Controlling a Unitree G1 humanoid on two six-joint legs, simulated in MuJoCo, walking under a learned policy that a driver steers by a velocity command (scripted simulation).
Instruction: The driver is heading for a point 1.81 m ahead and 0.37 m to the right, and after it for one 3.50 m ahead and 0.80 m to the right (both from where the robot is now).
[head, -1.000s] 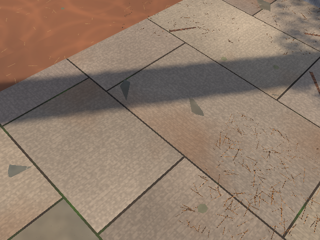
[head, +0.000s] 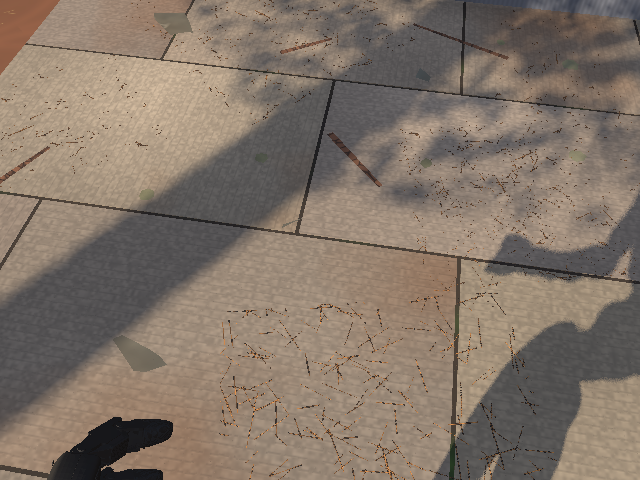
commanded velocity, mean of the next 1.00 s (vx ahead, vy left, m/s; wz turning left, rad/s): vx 0.11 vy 0.00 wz -0.40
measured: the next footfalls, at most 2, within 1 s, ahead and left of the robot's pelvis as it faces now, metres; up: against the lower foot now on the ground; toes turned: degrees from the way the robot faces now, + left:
right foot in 0.14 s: +0.30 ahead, -0.11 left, +0.00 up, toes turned +15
left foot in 0.48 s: +0.27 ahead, +0.11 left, +0.00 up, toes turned -6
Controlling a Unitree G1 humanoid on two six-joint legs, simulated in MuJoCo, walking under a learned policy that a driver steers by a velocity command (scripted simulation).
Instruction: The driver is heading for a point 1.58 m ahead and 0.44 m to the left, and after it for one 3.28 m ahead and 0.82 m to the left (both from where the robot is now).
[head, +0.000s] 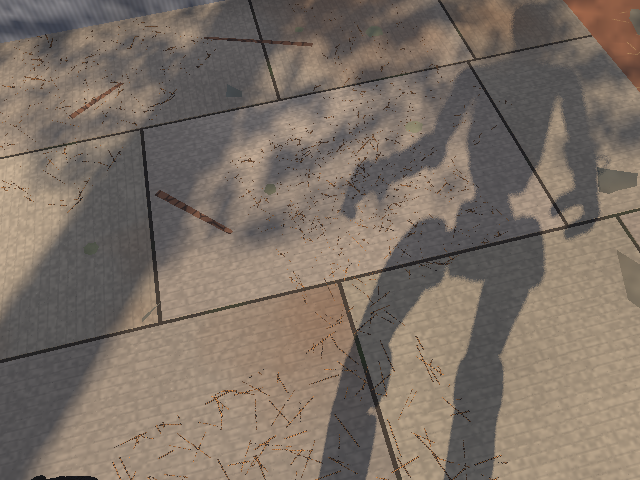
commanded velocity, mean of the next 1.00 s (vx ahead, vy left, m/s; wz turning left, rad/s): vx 0.71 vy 0.00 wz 0.44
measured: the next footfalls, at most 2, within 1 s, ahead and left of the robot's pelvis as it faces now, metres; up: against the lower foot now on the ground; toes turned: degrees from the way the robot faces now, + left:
left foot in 0.64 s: +0.37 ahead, +0.27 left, +0.00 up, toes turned +22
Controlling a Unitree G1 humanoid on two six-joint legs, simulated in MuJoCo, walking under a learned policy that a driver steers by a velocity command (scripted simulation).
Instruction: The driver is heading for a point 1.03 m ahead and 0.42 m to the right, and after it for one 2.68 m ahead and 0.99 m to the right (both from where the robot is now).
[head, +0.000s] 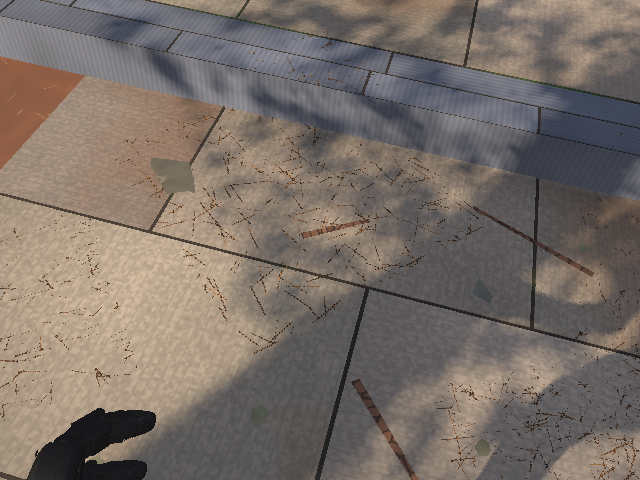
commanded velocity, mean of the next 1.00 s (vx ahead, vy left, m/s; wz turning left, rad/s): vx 0.66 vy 0.00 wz -0.74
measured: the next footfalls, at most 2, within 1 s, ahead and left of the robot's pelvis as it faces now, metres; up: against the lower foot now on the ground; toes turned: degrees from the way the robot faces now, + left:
right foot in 0.14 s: +0.38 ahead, -0.10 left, +0.00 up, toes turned -3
left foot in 0.56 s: +0.66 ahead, -0.02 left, +0.00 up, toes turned -39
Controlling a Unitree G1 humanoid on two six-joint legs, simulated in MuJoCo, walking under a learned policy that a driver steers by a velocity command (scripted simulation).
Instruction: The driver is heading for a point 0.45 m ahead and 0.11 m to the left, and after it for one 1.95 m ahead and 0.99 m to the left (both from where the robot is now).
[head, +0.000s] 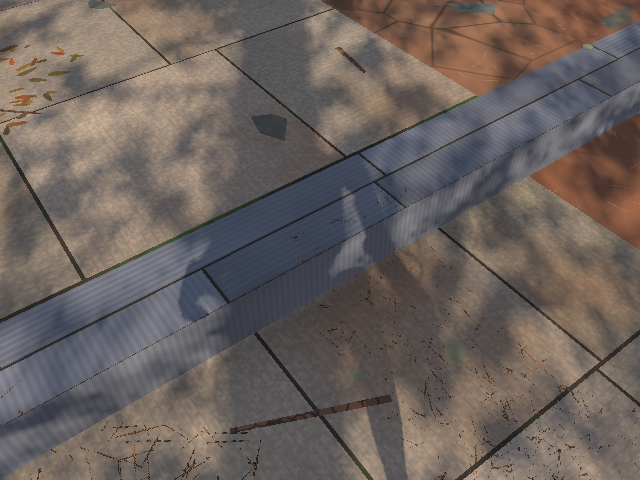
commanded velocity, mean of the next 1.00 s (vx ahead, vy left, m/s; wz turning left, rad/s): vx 0.54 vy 0.00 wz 0.47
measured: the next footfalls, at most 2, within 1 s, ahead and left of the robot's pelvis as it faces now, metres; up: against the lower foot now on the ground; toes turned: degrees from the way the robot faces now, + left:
right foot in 0.18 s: +0.34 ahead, -0.16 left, +0.00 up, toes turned -8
left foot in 0.60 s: +0.71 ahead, -0.01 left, +0.00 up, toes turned +10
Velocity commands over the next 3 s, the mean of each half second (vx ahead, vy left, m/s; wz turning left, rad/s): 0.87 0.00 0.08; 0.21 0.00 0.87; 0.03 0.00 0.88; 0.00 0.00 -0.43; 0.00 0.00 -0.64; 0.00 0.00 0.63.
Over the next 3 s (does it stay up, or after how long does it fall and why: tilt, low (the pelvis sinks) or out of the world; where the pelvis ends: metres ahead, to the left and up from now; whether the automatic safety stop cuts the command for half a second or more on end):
stays up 0.71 -0.14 0.01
